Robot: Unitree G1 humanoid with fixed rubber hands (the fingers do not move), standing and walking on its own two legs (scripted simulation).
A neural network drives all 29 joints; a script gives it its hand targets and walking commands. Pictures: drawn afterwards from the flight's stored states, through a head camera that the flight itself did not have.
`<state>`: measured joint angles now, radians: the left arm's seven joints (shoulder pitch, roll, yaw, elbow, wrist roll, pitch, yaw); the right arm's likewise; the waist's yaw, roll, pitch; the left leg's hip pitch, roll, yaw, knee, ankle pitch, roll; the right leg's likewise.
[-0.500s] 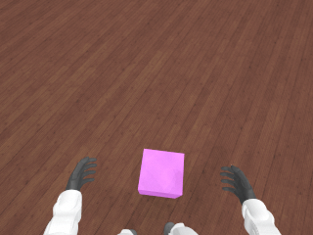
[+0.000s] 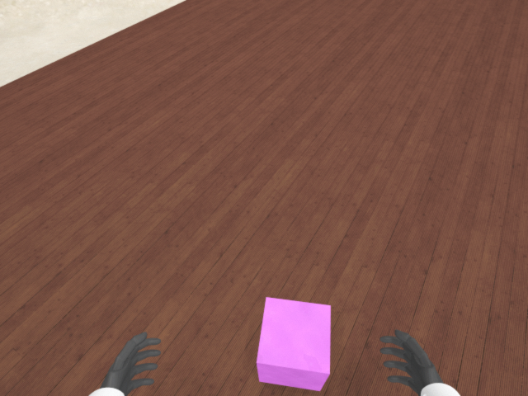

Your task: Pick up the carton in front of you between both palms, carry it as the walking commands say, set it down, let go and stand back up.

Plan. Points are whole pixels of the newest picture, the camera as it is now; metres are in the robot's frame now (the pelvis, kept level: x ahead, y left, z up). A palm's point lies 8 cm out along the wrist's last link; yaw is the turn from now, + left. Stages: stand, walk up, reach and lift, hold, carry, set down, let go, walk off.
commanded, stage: let go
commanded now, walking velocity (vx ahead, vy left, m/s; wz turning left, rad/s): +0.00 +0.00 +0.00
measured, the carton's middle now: (293, 345) +0.39 -0.07 -0.65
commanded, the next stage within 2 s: stand in 0.18 s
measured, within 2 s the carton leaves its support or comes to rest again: neither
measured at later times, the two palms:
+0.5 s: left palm out of the picture +0.14 +0.27 -0.09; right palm (471, 392) +0.16 -0.30 -0.10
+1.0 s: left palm out of the picture +0.13 +0.29 -0.09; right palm out of the picture +0.15 -0.30 -0.10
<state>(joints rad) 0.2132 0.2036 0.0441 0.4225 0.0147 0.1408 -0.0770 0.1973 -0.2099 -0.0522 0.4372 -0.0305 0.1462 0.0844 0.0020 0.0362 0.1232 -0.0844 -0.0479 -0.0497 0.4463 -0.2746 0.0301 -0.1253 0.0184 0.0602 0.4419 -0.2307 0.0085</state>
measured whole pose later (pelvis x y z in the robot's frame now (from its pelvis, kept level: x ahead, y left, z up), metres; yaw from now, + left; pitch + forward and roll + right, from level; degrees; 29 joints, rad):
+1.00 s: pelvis +0.03 -0.01 +0.00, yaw +1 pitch -1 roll +0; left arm 0.12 0.33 0.04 0.92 0.03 0.00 0.02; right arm 0.18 -0.36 -0.03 0.84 -0.03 -0.01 -0.04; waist 0.01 0.04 0.02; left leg -0.10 -0.04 -0.06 0.41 -0.29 0.02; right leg -0.13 0.01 0.02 0.41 -0.26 0.00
